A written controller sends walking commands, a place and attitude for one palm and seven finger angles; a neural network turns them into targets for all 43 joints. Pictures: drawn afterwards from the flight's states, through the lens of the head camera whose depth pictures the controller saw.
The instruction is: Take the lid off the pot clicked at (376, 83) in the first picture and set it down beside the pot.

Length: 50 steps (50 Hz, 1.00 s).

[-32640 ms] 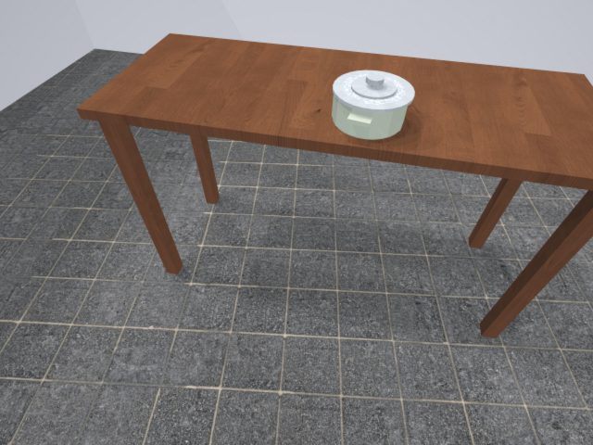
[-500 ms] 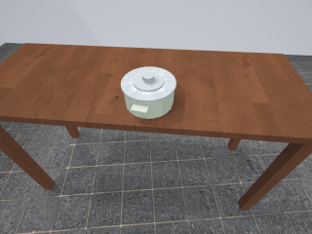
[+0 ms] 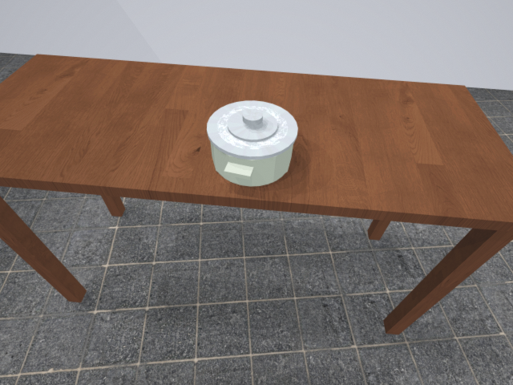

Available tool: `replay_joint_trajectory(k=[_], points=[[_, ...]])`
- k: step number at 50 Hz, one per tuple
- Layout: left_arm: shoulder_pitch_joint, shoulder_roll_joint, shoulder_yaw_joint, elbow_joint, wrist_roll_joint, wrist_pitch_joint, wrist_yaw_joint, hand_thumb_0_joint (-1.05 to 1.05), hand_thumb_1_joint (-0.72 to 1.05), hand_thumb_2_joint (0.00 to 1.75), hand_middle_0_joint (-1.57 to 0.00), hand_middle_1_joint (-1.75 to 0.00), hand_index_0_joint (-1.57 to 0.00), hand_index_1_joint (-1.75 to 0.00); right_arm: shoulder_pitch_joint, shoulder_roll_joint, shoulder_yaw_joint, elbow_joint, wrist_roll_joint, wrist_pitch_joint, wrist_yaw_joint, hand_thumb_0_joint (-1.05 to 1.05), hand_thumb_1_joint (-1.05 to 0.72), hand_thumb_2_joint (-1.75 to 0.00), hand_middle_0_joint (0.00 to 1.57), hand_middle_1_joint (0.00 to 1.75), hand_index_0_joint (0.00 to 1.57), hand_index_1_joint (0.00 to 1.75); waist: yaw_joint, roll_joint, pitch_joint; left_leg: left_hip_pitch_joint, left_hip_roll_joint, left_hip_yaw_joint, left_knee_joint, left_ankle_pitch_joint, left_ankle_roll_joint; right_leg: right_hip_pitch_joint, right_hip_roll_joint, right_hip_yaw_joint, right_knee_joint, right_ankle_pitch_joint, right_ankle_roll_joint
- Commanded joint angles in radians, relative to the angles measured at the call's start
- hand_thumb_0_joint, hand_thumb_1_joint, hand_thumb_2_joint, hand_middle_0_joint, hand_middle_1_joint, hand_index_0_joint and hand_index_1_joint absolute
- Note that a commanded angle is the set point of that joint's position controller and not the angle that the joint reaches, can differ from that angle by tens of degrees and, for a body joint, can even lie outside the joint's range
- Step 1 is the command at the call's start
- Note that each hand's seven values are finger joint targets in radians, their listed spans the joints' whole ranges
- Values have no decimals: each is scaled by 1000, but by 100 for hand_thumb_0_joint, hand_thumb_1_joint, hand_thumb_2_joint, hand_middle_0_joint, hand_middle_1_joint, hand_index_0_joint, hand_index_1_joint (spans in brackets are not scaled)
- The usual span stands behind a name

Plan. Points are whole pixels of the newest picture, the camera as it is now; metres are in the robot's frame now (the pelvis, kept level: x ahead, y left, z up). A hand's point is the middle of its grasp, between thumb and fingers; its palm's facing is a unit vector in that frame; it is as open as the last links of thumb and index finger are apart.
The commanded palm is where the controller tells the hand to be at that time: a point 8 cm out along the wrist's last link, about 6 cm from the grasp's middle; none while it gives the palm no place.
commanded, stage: look again from close up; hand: left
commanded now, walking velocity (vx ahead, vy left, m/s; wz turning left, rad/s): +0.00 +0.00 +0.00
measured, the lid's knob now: (252, 117) +0.58 +0.05 +0.10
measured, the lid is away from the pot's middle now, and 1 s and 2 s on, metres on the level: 0.01 0.01 0.01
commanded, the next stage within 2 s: shuffle to correct the standing spot in 0.66 s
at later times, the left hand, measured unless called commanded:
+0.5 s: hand out of the picture -0.06 +0.16 -0.17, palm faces +0.04 -0.99 -0.16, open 7.4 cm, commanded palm none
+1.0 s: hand out of the picture -0.04 +0.15 -0.18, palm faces +0.05 -0.99 -0.13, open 7.4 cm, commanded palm none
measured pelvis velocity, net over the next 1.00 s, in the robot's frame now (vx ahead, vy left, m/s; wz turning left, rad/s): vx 0.01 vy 0.00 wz -0.02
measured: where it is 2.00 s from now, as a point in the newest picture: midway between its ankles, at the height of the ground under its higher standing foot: outside the picture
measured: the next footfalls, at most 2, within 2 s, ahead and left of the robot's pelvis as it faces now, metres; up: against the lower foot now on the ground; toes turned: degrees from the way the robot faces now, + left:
left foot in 1.56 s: +0.21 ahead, +0.08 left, +0.00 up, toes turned +1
right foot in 1.88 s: +0.16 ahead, -0.17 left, +0.00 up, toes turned +0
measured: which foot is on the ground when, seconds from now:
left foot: down 0.00-1.00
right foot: down 0.00-1.00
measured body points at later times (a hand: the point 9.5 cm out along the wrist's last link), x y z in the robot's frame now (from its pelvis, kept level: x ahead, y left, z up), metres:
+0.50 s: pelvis -0.01 +0.01 +0.00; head +0.00 +0.01 +0.45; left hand -0.06 +0.21 -0.16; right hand -0.01 -0.21 -0.16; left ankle +0.07 +0.05 -0.74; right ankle -0.03 -0.11 -0.74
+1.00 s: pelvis +0.01 +0.00 +0.00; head +0.02 +0.01 +0.45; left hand -0.04 +0.20 -0.16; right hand -0.01 -0.21 -0.16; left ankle +0.07 +0.05 -0.74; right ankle -0.03 -0.11 -0.74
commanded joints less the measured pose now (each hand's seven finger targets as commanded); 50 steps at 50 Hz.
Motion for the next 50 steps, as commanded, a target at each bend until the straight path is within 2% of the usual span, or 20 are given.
replay_joint_trajectory(k=[1, 2, 3, 5, 8, 11, 14, 26, 29, 32, 33, 37, 38, 42, 43, 44, 47, 48, 49, 50], points=[[106, 78, 20, -8, 7, -7, 2, 0, 90, 90, -20, -30, -20, -30, 33, -93, -17, -39, 1, -19, 1, 0, -90, -90, 20, 30, 20, 30, 4, 29, 43, 74, 189, -270, -175, -232, -50, -143, -80, 88, -86, -14, -48], [115, 78, 21, -5, 8, -8, 2, 0, 90, 90, -20, -30, -20, -30, 36, -89, -17, -37, 1, -20, 2, 0, -90, -90, 20, 30, 20, 30, 8, 23, 32, 78, 191, -269, -178, -232, -49, -136, -83, 87, -90, -8, -46], [113, 83, 22, -5, 9, -8, 2, 0, 90, 90, -20, -30, -20, -30, 37, -85, -18, -37, 2, -21, 2, 0, -90, -90, 20, 30, 20, 30, 9, -13, 33, 66, 191, -266, -173, -226, -48, -126, -82, 83, -94, -2, -45], [116, 74, 21, -3, 8, -7, 1, 0, 90, 90, -20, -30, -20, -30, 37, -87, -18, -35, 1, -19, 2, 0, -90, -90, 20, 30, 20, 30, 5, 9, 45, 72, 184, -259, -174, -232, -54, -147, -86, 97, -100, -18, -49], [116, 81, 22, -1, 8, -8, 0, 0, 90, 90, -20, -30, -20, -30, 43, -78, -17, -29, 3, -18, 3, 0, -90, -90, 20, 30, 20, 30, 6, -13, 51, 63, 181, -253, -171, -237, -57, -147, -88, 98, -113, -28, -49], [119, 75, 23, 1, 8, -8, 0, 0, 90, 90, -20, -30, -20, -30, 49, -79, -19, -24, 0, -16, 3, 0, -90, -90, 20, 30, 20, 30, 1, 14, 50, 75, 179, -252, -174, -247, -62, -168, -88, 106, -110, -42, -52], [128, 71, 25, 3, 10, -5, -1, 0, 90, 90, -20, -30, -20, -30, 49, -78, -22, -24, 1, -14, 2, 0, -90, -90, 20, 30, 20, 30, 5, 2, 62, 55, 181, -257, -188, -283, -63, -169, -84, 100, -110, -64, -51], [171, 57, 31, 19, 12, -5, -4, 0, 90, 90, -20, -30, -20, -30, 70, -66, -27, -16, 1, -14, 1, 0, -90, -90, 20, 30, 20, 30, 9, 14, 41, 55, 179, -254, -205, -307, -73, -166, -78, 100, -101, -72, -52], [161, 51, 29, 16, 12, -7, -3, 0, 90, 90, -20, -30, -20, -30, 77, -60, -27, -15, 2, -14, 1, 0, -90, -90, 20, 30, 20, 30, 5, -33, 61, 49, 172, -234, -178, -272, -74, -178, -88, 114, -128, -78, -54], [147, 51, 28, 14, 8, -13, -3, 0, 90, 90, -20, -30, -20, -30, 95, -47, -23, -8, 2, -15, 1, 0, -90, -90, 20, 30, 20, 30, -10, -13, 55, 89, 162, -218, -140, -217, -76, -209, -99, 135, -143, -81, -60], [146, 55, 29, 13, 8, -13, -4, 0, 90, 90, -20, -30, -20, -30, 95, -41, -23, -8, 4, -14, 1, 0, -90, -90, 20, 30, 20, 30, -6, -33, 58, 79, 165, -220, -140, -232, -74, -207, -98, 130, -146, -90, -58], [150, 47, 29, 13, 7, -14, -3, 0, 90, 90, -20, -30, -20, -30, 104, -46, -20, -2, 1, -19, 0, 0, -90, -90, 20, 30, 20, 30, -7, 22, 50, 81, 177, -241, -161, -239, -69, -195, -89, 118, -114, -53, -55], [156, 51, 30, 15, 9, -13, -4, 0, 90, 90, -20, -30, -20, -30, 100, -43, -21, -5, 3, -20, -1, 0, -90, -90, 20, 30, 20, 30, 2, 8, 52, 65, 183, -247, -167, -250, -64, -176, -85, 109, -113, -43, -53], [172, 36, 36, 24, 11, -9, -10, 0, 90, 90, -20, -30, -20, -30, 105, -51, -29, 0, -3, -20, -2, 0, -90, -90, 20, 30, 20, 30, 1, 9, 64, 33, 183, -257, -190, -380, -66, -169, -69, 95, -112, -134, -55], [174, 42, 39, 19, 12, -8, -13, 0, 90, 90, -20, -30, -20, -30, 105, -49, -31, -5, -3, -19, -2, 0, -90, -90, 20, 30, 20, 30, 5, -12, 70, 19, 186, -261, -188, -402, -61, -166, -65, 90, -115, -152, -58], [177, 35, 42, 16, 13, -7, -15, 0, 90, 90, -20, -30, -20, -30, 102, -52, -34, -7, -4, -20, -2, 0, -90, -90, 20, 30, 20, 30, 5, 2, 73, 9, 183, -255, -181, -420, -61, -170, -69, 98, -121, -177, -61], [172, 33, 47, 11, 11, -13, -19, 0, 90, 90, -20, -30, -20, -30, 112, -38, -34, -7, -4, -26, -1, 0, -90, -90, 20, 30, 20, 30, -2, -9, 77, 20, 169, -234, -131, -384, -58, -186, -83, 122, -130, -186, -75], [167, 37, 49, 4, 11, -14, -21, 0, 90, 90, -20, -30, -20, -30, 113, -34, -35, -11, -3, -27, -1, 0, -90, -90, 20, 30, 20, 30, 0, -39, 88, 5, 170, -230, -117, -388, -55, -188, -82, 123, -140, -196, -77], [164, 29, 49, 1, 11, -15, -22, 0, 90, 90, -20, -30, -20, -30, 112, -36, -37, -14, -4, -28, -1, 0, -90, -90, 20, 30, 20, 30, -4, -29, 107, -4, 166, -219, -99, -382, -54, -201, -90, 135, -145, -209, -81], [164, 30, 51, -1, 10, -18, -22, 0, 90, 90, -20, -30, -20, -30, 117, -34, -36, -14, -4, -32, 0, 0, -90, -90, 20, 30, 20, 30, -9, -23, 87, 14, 167, -219, -83, -357, -51, -197, -92, 141, -136, -191, -85]])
